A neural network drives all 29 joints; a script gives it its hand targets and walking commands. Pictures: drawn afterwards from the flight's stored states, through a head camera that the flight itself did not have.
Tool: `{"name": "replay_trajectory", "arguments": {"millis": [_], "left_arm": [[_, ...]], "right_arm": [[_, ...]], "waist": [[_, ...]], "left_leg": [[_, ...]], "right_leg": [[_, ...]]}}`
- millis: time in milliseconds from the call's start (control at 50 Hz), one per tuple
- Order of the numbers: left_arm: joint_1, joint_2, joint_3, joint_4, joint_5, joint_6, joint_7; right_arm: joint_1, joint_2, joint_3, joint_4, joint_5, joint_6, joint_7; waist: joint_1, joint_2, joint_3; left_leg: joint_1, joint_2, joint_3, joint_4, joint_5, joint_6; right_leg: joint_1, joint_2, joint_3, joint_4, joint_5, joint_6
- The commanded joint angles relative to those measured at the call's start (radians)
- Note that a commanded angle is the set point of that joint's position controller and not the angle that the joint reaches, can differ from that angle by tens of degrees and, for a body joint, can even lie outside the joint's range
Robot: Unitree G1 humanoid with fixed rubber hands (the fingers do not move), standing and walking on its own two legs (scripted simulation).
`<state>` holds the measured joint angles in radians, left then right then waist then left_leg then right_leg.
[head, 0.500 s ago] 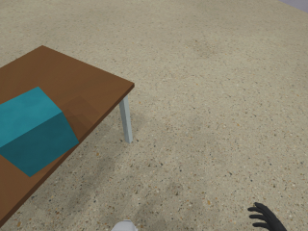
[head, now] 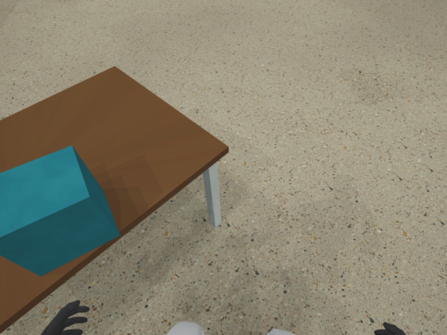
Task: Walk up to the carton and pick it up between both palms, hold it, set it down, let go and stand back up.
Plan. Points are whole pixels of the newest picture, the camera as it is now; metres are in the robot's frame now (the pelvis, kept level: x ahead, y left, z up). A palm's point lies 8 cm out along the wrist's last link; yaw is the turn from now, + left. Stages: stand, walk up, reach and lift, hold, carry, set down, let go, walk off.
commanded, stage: walk up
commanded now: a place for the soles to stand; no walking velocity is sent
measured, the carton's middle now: (56, 211) +0.39 +0.43 -0.10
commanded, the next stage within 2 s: none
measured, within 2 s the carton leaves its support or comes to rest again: neither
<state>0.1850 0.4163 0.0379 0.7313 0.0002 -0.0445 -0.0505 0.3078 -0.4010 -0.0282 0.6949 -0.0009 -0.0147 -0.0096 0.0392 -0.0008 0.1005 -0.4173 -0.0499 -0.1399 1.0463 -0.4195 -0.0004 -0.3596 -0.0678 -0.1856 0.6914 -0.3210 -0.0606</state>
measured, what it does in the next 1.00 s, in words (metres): steps on the spot, turning left: left foot, then right foot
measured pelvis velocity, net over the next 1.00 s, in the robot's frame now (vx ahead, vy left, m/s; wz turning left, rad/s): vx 0.02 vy -0.01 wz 0.34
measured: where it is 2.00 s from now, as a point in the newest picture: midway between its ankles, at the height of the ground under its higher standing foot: outside the picture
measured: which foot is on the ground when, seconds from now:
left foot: up 0.00-0.30, down 0.32-0.66, up 0.68-1.00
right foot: down 0.00-0.34, up 0.36-0.62, down 0.64-1.00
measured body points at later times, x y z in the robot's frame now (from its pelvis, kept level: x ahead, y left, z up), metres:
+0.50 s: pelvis +0.07 +0.00 -0.01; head +0.12 +0.02 +0.44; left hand +0.17 +0.33 -0.11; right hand +0.21 -0.29 -0.10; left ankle +0.11 +0.10 -0.72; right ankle +0.05 -0.08 -0.65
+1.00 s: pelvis +0.02 -0.01 -0.01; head +0.08 -0.02 +0.44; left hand +0.05 +0.33 -0.09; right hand +0.22 -0.26 -0.13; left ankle -0.01 +0.14 -0.68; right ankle +0.10 -0.08 -0.72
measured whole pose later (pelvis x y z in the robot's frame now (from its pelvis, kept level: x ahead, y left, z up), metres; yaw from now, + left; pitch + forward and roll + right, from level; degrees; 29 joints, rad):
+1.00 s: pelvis +0.02 -0.01 -0.01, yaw +19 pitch -3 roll +1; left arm 0.15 0.41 0.04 0.73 0.00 -0.02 0.01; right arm 0.26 -0.40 -0.03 0.66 0.00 0.05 0.00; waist 0.01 0.03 0.18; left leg -0.48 -0.01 -0.07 1.05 -0.41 -0.02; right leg -0.37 -0.11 -0.21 0.76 -0.34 -0.07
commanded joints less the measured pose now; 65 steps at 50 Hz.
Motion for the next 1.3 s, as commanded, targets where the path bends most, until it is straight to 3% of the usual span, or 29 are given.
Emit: {"name": "replay_trajectory", "arguments": {"millis": [0, 80, 220, 260, 280, 300, 320, 340, 360, 420, 460, 540, 600, 640, 660, 680, 720, 740, 760, 840, 940, 1000, 1060, 1080, 1100, 1120, 1140, 1220, 1280], "left_arm": [[0.026, 0.192, 0.122, -0.086, 0.031, -0.021, 0.043], [0.085, 0.205, 0.121, -0.090, 0.018, -0.009, 0.055], [0.043, 0.223, 0.115, -0.077, 0.015, 0.008, 0.068], [-0.047, 0.242, 0.116, -0.101, -0.010, 0.018, 0.059], [-0.088, 0.211, 0.096, -0.110, -0.016, 0.018, 0.060], [-0.098, 0.183, 0.089, -0.125, -0.027, 0.026, 0.049], [-0.071, 0.110, 0.066, -0.134, -0.031, 0.033, 0.052], [-0.051, 0.169, 0.077, -0.141, -0.019, 0.045, 0.058], [-0.005, 0.195, 0.080, -0.122, -0.012, 0.044, 0.062], [-0.053, 0.171, 0.064, -0.100, -0.005, 0.038, 0.059], [-0.021, 0.135, 0.072, -0.095, -0.011, 0.043, 0.050], [-0.055, 0.164, 0.083, -0.089, -0.015, 0.032, 0.064], [0.112, 0.181, 0.088, -0.032, -0.006, 0.009, 0.084], [0.050, 0.300, 0.116, -0.038, 0.024, 0.017, 0.089], [-0.021, 0.288, 0.118, -0.059, 0.020, 0.024, 0.088], [-0.058, 0.279, 0.110, -0.077, 0.014, 0.018, 0.089], [-0.085, 0.216, 0.103, -0.085, 0.018, 0.010, 0.087], [-0.096, 0.204, 0.079, -0.076, 0.016, 0.017, 0.084], [-0.044, 0.195, 0.093, -0.087, 0.021, 0.016, 0.080], [0.033, 0.220, 0.097, -0.087, 0.028, 0.025, 0.070], [-0.025, 0.231, 0.100, -0.088, 0.035, 0.035, 0.048], [-0.119, 0.287, 0.117, -0.101, 0.037, 0.039, 0.031], [-0.108, 0.261, 0.113, -0.109, 0.035, 0.053, 0.029], [-0.079, 0.230, 0.095, -0.088, 0.029, 0.064, 0.030], [-0.103, 0.181, 0.083, -0.095, 0.013, 0.072, 0.027], [-0.128, 0.144, 0.076, -0.133, 0.015, 0.076, 0.023], [-0.136, 0.213, 0.098, -0.121, 0.016, 0.073, 0.037], [-0.061, 0.201, 0.096, -0.081, 0.009, 0.071, 0.031], [-0.051, 0.199, 0.111, -0.087, 0.017, 0.071, 0.032]], "right_arm": [[0.135, -0.202, -0.084, -0.016, -0.005, 0.015, 0.008], [0.000, -0.191, -0.072, -0.059, -0.013, 0.040, 0.021], [-0.020, -0.155, -0.078, -0.097, -0.013, 0.053, 0.024], [0.093, -0.175, -0.090, -0.062, -0.019, 0.048, 0.017], [0.157, -0.191, -0.106, -0.046, -0.023, 0.044, 0.012], [0.208, -0.226, -0.125, -0.040, -0.031, 0.035, 0.002], [0.132, -0.295, -0.134, -0.074, -0.054, 0.037, -0.011], [0.076, -0.326, -0.142, -0.102, -0.020, 0.041, -0.012], [-0.014, -0.304, -0.133, -0.141, -0.013, 0.037, -0.021], [-0.003, -0.236, -0.098, -0.118, -0.019, 0.030, -0.032], [-0.013, -0.233, -0.098, -0.130, -0.037, 0.027, -0.019], [0.022, -0.229, -0.103, -0.152, -0.051, 0.037, -0.008], [-0.064, -0.213, -0.097, -0.171, -0.026, 0.047, -0.008], [-0.004, -0.107, -0.069, -0.170, -0.032, 0.054, -0.004], [0.006, -0.192, -0.101, -0.143, -0.047, 0.071, -0.007], [0.003, -0.223, -0.106, -0.119, -0.035, 0.076, -0.003], [0.040, -0.219, -0.104, -0.096, -0.018, 0.079, 0.009], [0.088, -0.202, -0.104, -0.074, -0.020, 0.070, 0.021], [0.078, -0.206, -0.088, -0.061, -0.022, 0.068, 0.025], [-0.012, -0.212, -0.094, -0.091, -0.015, 0.063, 0.015], [0.027, -0.217, -0.106, -0.064, -0.019, 0.040, 0.010], [0.101, -0.249, -0.123, -0.030, -0.019, 0.027, 0.012], [0.171, -0.234, -0.138, 0.021, -0.015, 0.010, 0.004], [0.203, -0.256, -0.145, 0.032, -0.028, -0.001, -0.010], [0.228, -0.292, -0.148, 0.020, -0.041, -0.005, -0.022], [0.176, -0.381, -0.156, -0.019, -0.062, -0.014, -0.034], [0.108, -0.425, -0.161, -0.044, -0.041, -0.022, -0.039], [0.031, -0.309, -0.121, -0.044, -0.032, -0.041, -0.056], [0.104, -0.304, -0.116, -0.050, -0.034, -0.047, -0.057]], "waist": [[0.002, -0.138, -0.135], [0.051, -0.154, -0.066], [0.028, -0.096, -0.068], [-0.068, -0.070, -0.133], [-0.129, -0.025, -0.136], [-0.167, 0.082, -0.163], [-0.098, 0.326, -0.093], [-0.075, 0.305, -0.110], [-0.038, 0.278, -0.108], [-0.039, 0.120, -0.009], [-0.033, 0.198, -0.027], [-0.074, 0.250, -0.120], [0.028, 0.105, -0.191], [-0.008, -0.210, -0.163], [-0.025, -0.075, -0.157], [-0.032, -0.041, -0.103], [-0.067, -0.028, -0.050], [-0.090, -0.130, -0.106], [-0.037, -0.200, -0.132], [0.045, -0.161, -0.141], [0.007, -0.169, -0.096], [-0.033, -0.181, -0.122], [-0.077, -0.066, -0.131], [-0.078, 0.021, -0.120], [-0.097, 0.135, -0.059], [-0.065, 0.188, 0.012], [-0.084, 0.161, -0.006], [-0.037, 0.154, 0.001], [-0.057, 0.185, -0.055]], "left_leg": [[-0.170, 0.089, 0.141, 0.069, 0.089, 0.012], [-0.238, 0.095, 0.210, -0.070, 0.080, 0.013], [-0.105, 0.096, 0.228, -0.281, 0.161, 0.041], [0.102, 0.069, 0.220, -0.395, 0.222, 0.070], [0.216, 0.050, 0.187, -0.495, 0.290, 0.127], [0.330, 0.053, 0.030, -0.575, 0.509, 0.192], [0.317, 0.192, -0.313, -0.587, 0.819, 0.281], [0.210, 0.325, -0.538, -0.629, 0.757, 0.381], [0.192, 0.354, -0.576, -0.651, 0.571, 0.383], [0.088, 0.246, -0.355, -0.619, 0.517, 0.269], [0.076, 0.168, -0.297, -0.589, 0.548, 0.222], [0.178, 0.169, -0.422, -0.539, 0.617, 0.238], [0.012, 0.131, -0.313, -0.368, 0.624, 0.127], [-0.292, -0.100, 0.018, -0.069, -0.108, -0.014], [-0.271, -0.003, -0.038, 0.067, -0.128, -0.008], [-0.210, -0.003, -0.039, 0.133, -0.109, -0.010], [-0.173, 0.013, -0.019, 0.077, -0.015, 0.002], [-0.170, 0.001, 0.044, 0.081, 0.019, -0.018], [-0.196, -0.009, 0.081, 0.058, 0.010, -0.014], [-0.237, 0.054, 0.099, 0.095, -0.011, -0.033], [-0.151, 0.089, 0.139, -0.011, -0.048, -0.043], [0.024, 0.116, 0.170, -0.114, -0.085, -0.020], [0.186, 0.078, 0.185, -0.347, -0.014, 0.007], [0.240, 0.060, 0.081, -0.439, -0.053, 0.034], [0.209, 0.142, -0.164, -0.588, -0.134, 0.108], [0.153, 0.294, -0.595, -0.699, -0.082, 0.194], [0.081, 0.356, -0.743, -0.730, -0.116, 0.288], [0.093, 0.209, -0.518, -0.625, 0.083, 0.121], [0.117, 0.210, -0.528, -0.592, 0.104, 0.162]], "right_leg": [[0.383, -0.233, 0.109, -0.296, 0.626, 0.112], [0.470, -0.205, 0.079, -0.278, 0.691, 0.104], [0.415, -0.290, 0.046, -0.149, 0.784, 0.080], [0.294, -0.271, 0.013, 0.012, 0.821, 0.012], [0.179, -0.227, -0.019, 0.171, 0.813, 0.066], [0.061, -0.093, -0.009, 0.418, 0.586, 0.082], [-0.171, 0.093, -0.008, 0.590, -0.131, 0.104], [-0.178, 0.105, 0.179, 0.693, -0.355, 0.110], [-0.172, 0.056, 0.263, 0.704, -0.340, 0.113], [-0.202, 0.017, 0.254, 0.555, -0.245, 0.066], [-0.135, 0.025, 0.231, 0.385, -0.225, 0.053], [-0.074, 0.069, 0.258, 0.152, -0.262, 0.053], [0.226, 0.009, 0.271, -0.233, 0.073, 0.045], [0.365, -0.383, 0.538, -0.339, 0.333, -0.035], [0.235, -0.492, 0.558, -0.371, 0.258, -0.081], [0.172, -0.484, 0.520, -0.361, 0.299, -0.104], [0.164, -0.301, 0.302, -0.319, 0.324, 0.041], [0.256, -0.234, 0.186, -0.282, 0.374, 0.083], [0.343, -0.215, 0.182, -0.271, 0.438, 0.128], [0.357, -0.293, 0.243, -0.266, 0.252, -0.030], [0.185, -0.317, 0.181, -0.293, 0.079, -0.140], [0.043, -0.345, 0.166, -0.278, -0.201, -0.141], [-0.053, -0.278, 0.084, -0.089, -0.274, -0.096], [-0.103, -0.243, 0.078, 0.074, -0.284, -0.062], [-0.209, -0.159, 0.045, 0.258, -0.315, 0.000], [-0.381, -0.022, 0.081, 0.400, -0.343, 0.059], [-0.348, -0.004, 0.222, 0.479, -0.298, 0.066], [-0.287, -0.002, 0.276, 0.421, -0.183, 0.041], [-0.243, 0.016, 0.254, 0.413, -0.205, 0.037]]}}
